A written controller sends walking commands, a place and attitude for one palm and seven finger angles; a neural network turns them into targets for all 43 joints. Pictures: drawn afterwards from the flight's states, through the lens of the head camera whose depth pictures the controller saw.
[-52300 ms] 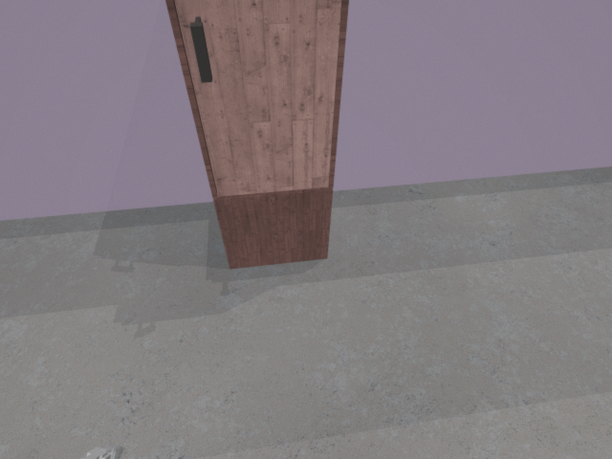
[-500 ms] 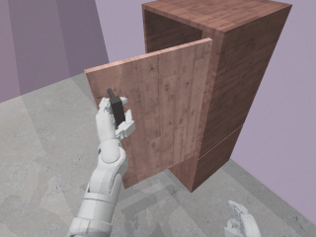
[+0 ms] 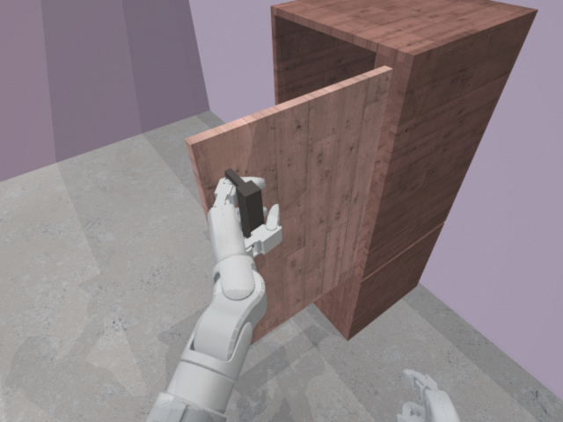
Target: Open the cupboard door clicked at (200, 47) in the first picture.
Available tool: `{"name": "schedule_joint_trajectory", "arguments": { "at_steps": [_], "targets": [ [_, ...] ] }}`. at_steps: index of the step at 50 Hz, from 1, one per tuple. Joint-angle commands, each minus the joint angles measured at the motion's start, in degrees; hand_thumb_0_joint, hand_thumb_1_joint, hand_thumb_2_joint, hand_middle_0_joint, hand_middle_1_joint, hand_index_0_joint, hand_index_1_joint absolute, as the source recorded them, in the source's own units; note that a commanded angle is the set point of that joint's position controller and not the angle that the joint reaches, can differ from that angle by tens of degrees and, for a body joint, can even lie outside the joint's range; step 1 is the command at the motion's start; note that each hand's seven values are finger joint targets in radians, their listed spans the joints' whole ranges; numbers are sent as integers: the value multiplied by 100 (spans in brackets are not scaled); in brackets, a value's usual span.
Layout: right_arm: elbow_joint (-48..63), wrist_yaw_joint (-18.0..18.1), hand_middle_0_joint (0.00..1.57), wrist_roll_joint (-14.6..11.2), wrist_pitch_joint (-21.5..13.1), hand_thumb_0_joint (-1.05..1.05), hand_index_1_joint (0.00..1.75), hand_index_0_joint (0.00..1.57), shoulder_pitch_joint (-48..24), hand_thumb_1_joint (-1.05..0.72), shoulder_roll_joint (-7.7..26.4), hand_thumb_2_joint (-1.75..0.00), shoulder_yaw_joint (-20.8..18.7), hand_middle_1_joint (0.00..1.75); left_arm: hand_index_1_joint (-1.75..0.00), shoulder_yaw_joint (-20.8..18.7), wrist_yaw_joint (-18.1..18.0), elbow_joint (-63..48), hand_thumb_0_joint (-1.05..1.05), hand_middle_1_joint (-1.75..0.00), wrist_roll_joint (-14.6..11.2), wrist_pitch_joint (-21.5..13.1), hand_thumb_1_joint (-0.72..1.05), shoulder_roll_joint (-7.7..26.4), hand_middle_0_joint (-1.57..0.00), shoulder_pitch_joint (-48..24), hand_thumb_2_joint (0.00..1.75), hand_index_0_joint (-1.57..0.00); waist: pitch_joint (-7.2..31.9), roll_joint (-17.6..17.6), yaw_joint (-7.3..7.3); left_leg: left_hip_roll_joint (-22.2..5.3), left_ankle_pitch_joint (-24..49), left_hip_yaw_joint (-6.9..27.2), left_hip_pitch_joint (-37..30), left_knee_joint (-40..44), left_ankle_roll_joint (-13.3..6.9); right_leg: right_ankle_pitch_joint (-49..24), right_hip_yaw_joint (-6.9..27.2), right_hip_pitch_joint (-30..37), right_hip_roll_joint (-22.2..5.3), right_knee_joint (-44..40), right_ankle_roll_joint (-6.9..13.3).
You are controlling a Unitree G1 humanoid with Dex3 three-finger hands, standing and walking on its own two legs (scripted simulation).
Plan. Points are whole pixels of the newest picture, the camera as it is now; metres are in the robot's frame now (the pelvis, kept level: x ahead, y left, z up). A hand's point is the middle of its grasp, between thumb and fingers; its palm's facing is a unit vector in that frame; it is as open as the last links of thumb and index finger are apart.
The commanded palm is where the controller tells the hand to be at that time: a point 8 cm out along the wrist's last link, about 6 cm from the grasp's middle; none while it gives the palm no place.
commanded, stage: open thumb and fingers to let go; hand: left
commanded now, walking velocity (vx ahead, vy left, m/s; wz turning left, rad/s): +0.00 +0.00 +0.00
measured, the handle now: (244, 211) +0.37 +0.08 +0.13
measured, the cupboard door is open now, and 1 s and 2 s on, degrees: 90 91 91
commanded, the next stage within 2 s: slide the hand sideways off the handle in 0.60 s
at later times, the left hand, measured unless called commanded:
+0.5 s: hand (268, 222) +0.35 +0.05 +0.14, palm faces +0.29 -0.96 -0.01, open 14.2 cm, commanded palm +0.31 +0.08 +0.13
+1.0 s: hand (265, 241) +0.32 +0.05 +0.13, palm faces -0.18 -0.98 +0.01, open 16.1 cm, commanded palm +0.29 +0.10 +0.13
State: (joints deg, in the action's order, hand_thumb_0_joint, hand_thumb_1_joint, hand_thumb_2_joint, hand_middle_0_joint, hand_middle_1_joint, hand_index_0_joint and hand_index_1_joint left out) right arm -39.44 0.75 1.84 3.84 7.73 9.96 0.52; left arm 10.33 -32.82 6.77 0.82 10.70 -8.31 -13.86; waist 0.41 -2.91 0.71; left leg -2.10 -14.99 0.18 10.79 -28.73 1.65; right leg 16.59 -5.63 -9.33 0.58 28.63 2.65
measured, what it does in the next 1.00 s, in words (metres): stands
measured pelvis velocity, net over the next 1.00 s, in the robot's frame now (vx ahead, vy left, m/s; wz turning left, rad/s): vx -0.02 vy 0.02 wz -0.01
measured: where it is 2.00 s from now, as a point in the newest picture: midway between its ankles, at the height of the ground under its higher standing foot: outside the picture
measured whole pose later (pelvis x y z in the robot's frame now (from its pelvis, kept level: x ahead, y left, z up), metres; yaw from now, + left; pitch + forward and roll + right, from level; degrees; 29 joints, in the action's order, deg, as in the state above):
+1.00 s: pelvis -0.02 +0.02 +0.00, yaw -1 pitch -3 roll +0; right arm -36.2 2.1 -1.7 1.5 11.0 11.4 2.7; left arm 10.1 -4.7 15.2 -9.3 4.0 1.1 -18.3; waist 0.8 -2.5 0.3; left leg -0.1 -14.3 -1.4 12.9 -30.3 -0.3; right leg 15.9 -4.0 -12.4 -1.6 31.5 0.9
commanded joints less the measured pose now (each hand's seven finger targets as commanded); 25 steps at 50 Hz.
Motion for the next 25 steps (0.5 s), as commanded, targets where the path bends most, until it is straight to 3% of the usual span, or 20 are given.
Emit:
{"name": "schedule_joint_trajectory", "arguments": {
  "at_steps": [1,4,9,11,13,15,22,25],
  "targets": [
    [918,11,20,-31,-267,0,30,20,-797,-90,397,-90,-115,30,-126,-41,63,-1049,0,-126,161,-466,6,-171,-34,-2117,54,-34,1096,874,55,248,1079,-137,-450,126,-258,-1143,418,6,-243,-744,-135],
    [927,-3,20,-27,-263,0,30,20,-760,-90,400,-90,-129,30,-124,24,35,-1006,0,-124,178,-493,-15,-268,-32,-2242,45,-32,1160,842,33,236,1154,-138,-461,107,-247,-1255,356,-5,-218,-652,-112],
    [864,-32,20,-33,-268,0,30,20,-761,-90,405,-90,-156,30,-120,210,-109,-744,0,-120,277,-491,-50,-491,-30,-2622,30,-30,1138,729,-35,175,978,-78,-492,116,-216,-850,262,-264,-160,-582,-62],
    [821,-48,20,-41,-264,0,30,20,-737,-90,410,-90,-148,30,-120,262,-171,-540,0,-120,298,-471,-50,-575,-30,-2719,30,-30,1101,780,-54,158,900,-39,-454,152,-204,-741,223,-332,-141,-546,-55],
    [830,-67,20,-39,-281,0,30,20,-731,-90,397,-90,-155,30,-110,356,-231,-587,0,-110,319,-492,-50,-663,-28,-2982,30,-28,1186,631,-66,154,881,-28,-438,146,-190,-744,208,-373,-122,-448,-39],
    [788,-67,20,-33,-263,0,30,20,-701,-90,412,-90,-166,30,-100,242,-262,-358,0,-100,305,-472,-50,-566,-27,-2844,30,-27,1200,813,-29,138,910,-17,-373,140,-183,-752,195,-337,-104,-450,-35],
    [811,-95,20,-27,-247,0,30,20,-675,-90,393,-90,-167,30,-65,371,-327,-437,0,-65,355,-475,-50,-711,-21,-2935,30,-21,1309,630,-30,105,978,-13,-347,124,-161,-814,158,-364,-89,-308,-6],
    [760,-100,20,-28,-250,0,30,20,-671,-90,389,-90,-159,30,-50,411,-351,-281,0,-50,364,-462,-50,-773,-18,-3051,30,-18,1145,798,-100,89,796,18,-317,114,-163,-607,149,-495,-83,-368,-19]
  ]
}}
